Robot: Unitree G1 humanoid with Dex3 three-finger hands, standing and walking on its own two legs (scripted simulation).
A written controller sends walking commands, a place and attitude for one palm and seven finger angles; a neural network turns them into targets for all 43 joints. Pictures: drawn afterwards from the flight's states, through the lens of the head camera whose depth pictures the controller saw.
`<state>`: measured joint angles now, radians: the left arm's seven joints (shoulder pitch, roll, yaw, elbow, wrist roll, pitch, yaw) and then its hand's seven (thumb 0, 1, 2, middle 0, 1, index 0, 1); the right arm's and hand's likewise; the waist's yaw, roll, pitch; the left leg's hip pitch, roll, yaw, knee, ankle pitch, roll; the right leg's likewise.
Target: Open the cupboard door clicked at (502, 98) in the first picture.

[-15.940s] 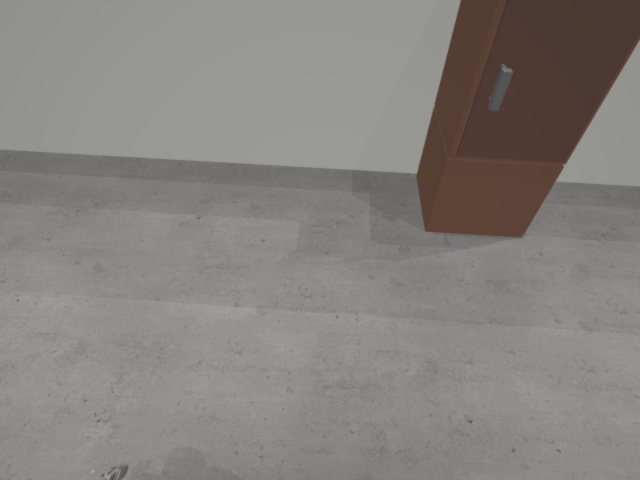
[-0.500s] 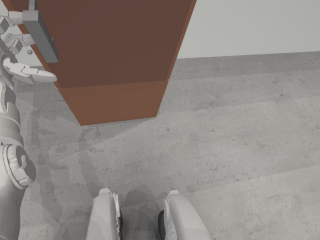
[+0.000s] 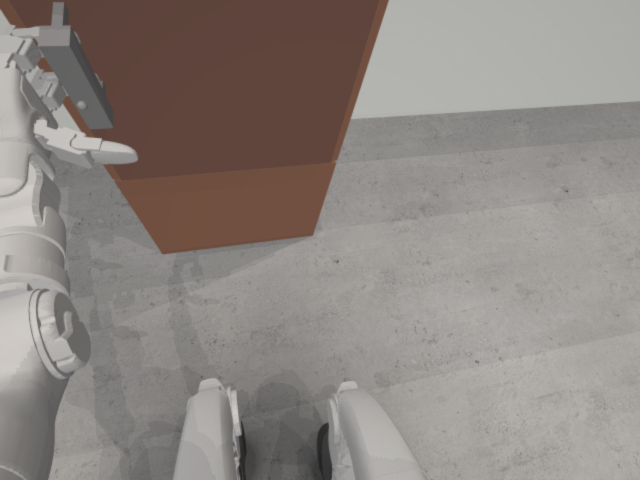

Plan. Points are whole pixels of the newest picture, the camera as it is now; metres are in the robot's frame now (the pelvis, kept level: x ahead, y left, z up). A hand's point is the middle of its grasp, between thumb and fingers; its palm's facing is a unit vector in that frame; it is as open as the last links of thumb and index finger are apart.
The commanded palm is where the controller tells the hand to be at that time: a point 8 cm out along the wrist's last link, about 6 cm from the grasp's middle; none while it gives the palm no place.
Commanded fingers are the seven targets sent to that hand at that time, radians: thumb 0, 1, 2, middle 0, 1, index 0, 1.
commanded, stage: slide the fingers in behind the handle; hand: left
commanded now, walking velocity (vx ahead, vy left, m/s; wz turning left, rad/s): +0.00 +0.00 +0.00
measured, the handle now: (81, 68) +0.58 +0.24 +0.07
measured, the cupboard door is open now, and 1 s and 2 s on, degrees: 0 0 18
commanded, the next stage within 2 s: close the thumb around the handle in 0.50 s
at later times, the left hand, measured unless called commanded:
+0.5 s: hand (101, 102) +0.53 +0.21 +0.06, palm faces +0.12 -0.99 -0.02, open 13.9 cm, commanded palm +0.52 +0.24 +0.06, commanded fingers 0.00 -0.50 0.30 -0.30 -1.20 -0.30 -1.20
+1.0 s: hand (105, 102) +0.53 +0.21 +0.06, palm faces +0.13 -0.99 -0.03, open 9.6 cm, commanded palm +0.52 +0.24 +0.06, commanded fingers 0.00 0.68 0.80 -0.38 -1.33 -0.38 -1.33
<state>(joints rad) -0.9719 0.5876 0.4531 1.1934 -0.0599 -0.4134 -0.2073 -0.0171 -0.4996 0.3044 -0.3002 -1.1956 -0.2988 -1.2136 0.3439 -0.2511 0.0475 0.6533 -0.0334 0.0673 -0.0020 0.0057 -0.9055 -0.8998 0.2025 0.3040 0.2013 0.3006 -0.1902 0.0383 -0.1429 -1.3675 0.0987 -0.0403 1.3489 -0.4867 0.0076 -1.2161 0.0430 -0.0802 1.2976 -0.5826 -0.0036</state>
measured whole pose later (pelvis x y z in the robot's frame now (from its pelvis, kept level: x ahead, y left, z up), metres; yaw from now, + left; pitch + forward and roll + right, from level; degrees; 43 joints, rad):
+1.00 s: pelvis +0.00 -0.01 +0.00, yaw +1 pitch +28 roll -5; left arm -0.97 0.54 0.42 1.21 -0.04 -0.44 -0.15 -0.01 0.15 0.58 -0.35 -1.27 -0.33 -1.27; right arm 0.34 -0.25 0.04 0.66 -0.04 0.08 0.01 0.01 -0.91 -0.90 0.20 0.30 0.20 0.30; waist -0.19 0.04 -0.15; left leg -1.35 0.09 -0.04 1.33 -0.49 0.00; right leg -1.20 0.04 -0.08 1.29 -0.59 -0.01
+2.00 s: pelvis +0.03 +0.00 +0.04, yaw +1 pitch +24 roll -2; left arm -0.38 0.08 0.21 0.61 -0.08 -0.47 0.26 0.01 0.64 0.72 -0.31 -1.35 -0.36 -1.35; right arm 0.29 -0.22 -0.02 0.59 -0.05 0.09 0.06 0.01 -0.91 -0.90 0.20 0.30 0.20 0.30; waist -0.07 0.02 -0.20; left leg -1.12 0.07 0.02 1.20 -0.50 0.01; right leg -0.99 0.02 -0.03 1.17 -0.59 0.01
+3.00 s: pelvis +0.02 -0.05 +0.03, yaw +6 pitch +19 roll +1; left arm -0.04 -0.12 -0.13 0.40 0.10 -0.46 0.59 0.00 -0.18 0.44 -0.33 -1.23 -0.34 -1.23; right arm 0.19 -0.19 -0.03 0.64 -0.10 -0.01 0.00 0.01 -0.91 -0.90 0.20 0.30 0.20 0.30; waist -0.01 0.03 -0.19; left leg -1.05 0.04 -0.04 1.18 -0.45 -0.05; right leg -0.95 0.00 -0.09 1.25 -0.63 -0.07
